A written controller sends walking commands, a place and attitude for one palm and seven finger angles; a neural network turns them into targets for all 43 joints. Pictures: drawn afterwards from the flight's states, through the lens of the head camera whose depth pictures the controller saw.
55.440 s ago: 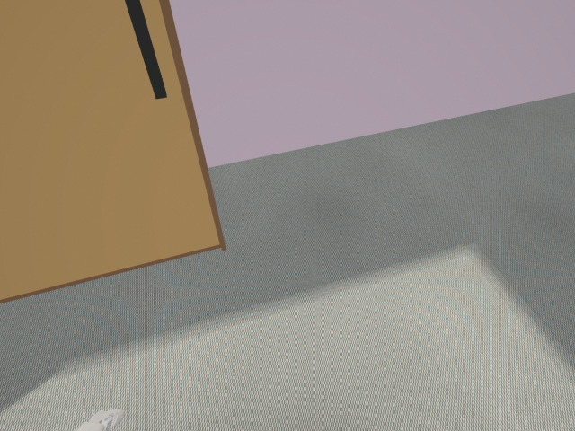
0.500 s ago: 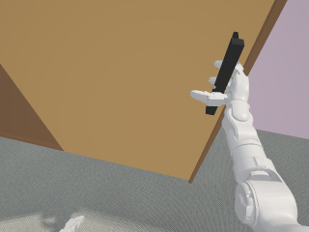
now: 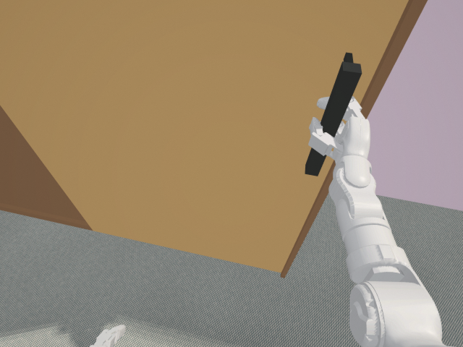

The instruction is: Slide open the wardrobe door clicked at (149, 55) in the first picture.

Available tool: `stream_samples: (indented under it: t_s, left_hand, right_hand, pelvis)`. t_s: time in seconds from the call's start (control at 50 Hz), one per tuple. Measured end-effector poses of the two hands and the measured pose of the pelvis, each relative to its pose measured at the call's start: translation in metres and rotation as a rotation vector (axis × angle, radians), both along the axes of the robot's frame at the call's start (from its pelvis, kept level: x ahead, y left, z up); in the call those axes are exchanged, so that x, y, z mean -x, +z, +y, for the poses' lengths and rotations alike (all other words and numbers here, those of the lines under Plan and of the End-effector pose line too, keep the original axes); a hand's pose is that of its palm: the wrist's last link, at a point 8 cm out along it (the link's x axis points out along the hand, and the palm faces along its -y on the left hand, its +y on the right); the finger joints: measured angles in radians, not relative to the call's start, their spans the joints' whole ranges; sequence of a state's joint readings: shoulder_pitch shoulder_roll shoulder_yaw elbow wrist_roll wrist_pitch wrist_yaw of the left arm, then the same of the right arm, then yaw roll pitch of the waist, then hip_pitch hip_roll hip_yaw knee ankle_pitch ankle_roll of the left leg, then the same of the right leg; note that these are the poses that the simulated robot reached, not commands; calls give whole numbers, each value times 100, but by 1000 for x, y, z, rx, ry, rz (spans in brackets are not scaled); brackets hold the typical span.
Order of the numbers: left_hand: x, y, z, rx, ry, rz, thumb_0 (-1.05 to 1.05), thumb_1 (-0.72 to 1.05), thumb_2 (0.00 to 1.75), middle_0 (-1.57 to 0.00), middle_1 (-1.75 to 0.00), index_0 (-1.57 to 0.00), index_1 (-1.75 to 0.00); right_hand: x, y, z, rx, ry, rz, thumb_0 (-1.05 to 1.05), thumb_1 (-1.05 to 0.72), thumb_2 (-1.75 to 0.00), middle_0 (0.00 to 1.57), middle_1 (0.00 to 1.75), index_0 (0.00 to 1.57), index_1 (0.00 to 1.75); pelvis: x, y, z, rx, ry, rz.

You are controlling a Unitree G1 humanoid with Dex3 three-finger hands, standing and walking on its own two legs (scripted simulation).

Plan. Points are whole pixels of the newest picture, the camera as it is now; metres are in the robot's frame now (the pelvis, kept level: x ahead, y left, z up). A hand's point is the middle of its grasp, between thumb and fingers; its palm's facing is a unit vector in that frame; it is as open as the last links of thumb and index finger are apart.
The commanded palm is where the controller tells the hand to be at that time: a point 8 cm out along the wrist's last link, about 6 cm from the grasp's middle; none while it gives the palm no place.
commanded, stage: grip the handle and tug to test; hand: right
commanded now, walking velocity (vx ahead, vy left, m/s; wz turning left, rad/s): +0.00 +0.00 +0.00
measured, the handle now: (327, 120) +0.50 -0.12 +0.14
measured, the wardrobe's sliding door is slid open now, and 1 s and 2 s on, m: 0.00 0.00 0.04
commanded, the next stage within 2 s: tug the door sideways, standing still in 0.64 s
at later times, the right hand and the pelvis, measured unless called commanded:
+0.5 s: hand (316, 135) +0.45 -0.09 +0.14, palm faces +0.12 +0.99 +0.02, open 6.1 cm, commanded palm +0.39 -0.14 +0.14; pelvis +0.01 +0.00 +0.00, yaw +1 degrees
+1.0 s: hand (317, 135) +0.45 -0.09 +0.15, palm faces +0.14 +0.99 +0.01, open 6.3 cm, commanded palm +0.42 -0.11 +0.14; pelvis +0.04 +0.00 +0.00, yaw -2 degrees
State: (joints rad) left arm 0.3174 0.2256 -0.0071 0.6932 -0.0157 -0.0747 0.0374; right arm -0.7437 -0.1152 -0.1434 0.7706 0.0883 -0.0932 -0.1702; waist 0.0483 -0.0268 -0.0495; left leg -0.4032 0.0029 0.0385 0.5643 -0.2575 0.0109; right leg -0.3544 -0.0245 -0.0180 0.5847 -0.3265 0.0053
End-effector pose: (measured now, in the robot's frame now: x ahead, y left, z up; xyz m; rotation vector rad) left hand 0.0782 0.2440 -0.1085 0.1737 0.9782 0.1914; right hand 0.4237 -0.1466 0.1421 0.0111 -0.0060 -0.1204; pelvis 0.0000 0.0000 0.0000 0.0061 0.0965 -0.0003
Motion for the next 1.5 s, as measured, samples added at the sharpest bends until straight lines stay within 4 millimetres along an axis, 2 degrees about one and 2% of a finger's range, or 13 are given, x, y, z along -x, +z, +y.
stream_samples:
  t_s: [0.32, 0.54, 0.66, 0.82, 0.94, 1.04, 1.1, 1.18, 1.4, 1.5]
  left_hand:
    - [-7, 1, 1, 6, -9, -18, 1, 91, 89, -20, -30, -20, -30]
    - [-12, 3, 3, 27, 22, -36, 1, 91, 89, -20, -30, -20, -30]
    - [-31, 8, 4, 31, 31, -58, 1, 91, 89, -20, -30, -20, -30]
    - [-75, 17, 2, 21, -5, -94, 1, 91, 89, -20, -30, -20, -30]
    - [-102, 15, -5, -1, -81, -85, 1, 91, 89, -20, -30, -20, -30]
    - [-109, 14, -14, 10, -117, -97, 1, 91, 89, -20, -30, -20, -30]
    - [-104, 12, -19, 23, -128, -99, 1, 91, 89, -20, -30, -20, -30]
    - [-88, 7, -24, 37, -130, -79, 1, 91, 89, -20, -30, -20, -30]
    - [-15, -12, -21, 50, -98, 44, 1, 91, 89, -20, -30, -20, -30]
    - [11, -14, -16, 40, -82, 77, 1, 91, 89, -20, -30, -20, -30]
  right_hand:
    - [0, 0, 1, 2, -2, 3, 1, -65, -78, 35, 140, 36, 139]
    - [2, 0, 2, -7, 0, -7, 1, -69, -74, 29, 140, 31, 140]
    - [5, 0, 1, -7, 17, -8, 1, -70, -73, 26, 140, 28, 137]
    - [6, 1, 1, -12, 18, 11, 2, -70, -74, 24, 138, 28, 135]
    - [5, 3, 2, -5, -8, 30, 3, -66, -79, 29, 137, 32, 136]
    - [5, 4, 3, 4, -27, 42, 3, -65, -81, 29, 136, 32, 137]
    - [6, 4, 4, 9, -33, 43, 3, -66, -82, 29, 136, 31, 138]
    - [6, 4, 5, 16, -37, 42, 2, -67, -81, 28, 136, 29, 139]
    - [6, 4, 14, 37, -39, 31, 1, -70, -81, 26, 136, 23, 140]
    - [5, 3, 20, 37, -32, 27, 1, -70, -80, 26, 137, 23, 140]
  pelvis:
    - [0, 0, 3, 2, -1, 1]
    - [-14, 2, 3, 3, 27, 0]
    - [-28, 5, 4, 2, 39, -3]
    - [-45, 7, 5, 2, 24, -11]
    - [-45, 5, 5, -5, -23, -11]
    - [-40, 4, 4, -3, -43, -10]
    - [-35, 3, 4, -3, -49, -10]
    - [-27, 2, 3, -3, -54, -13]
    - [-5, -1, -2, -4, -55, -9]
    - [2, -2, -2, -3, -52, -7]
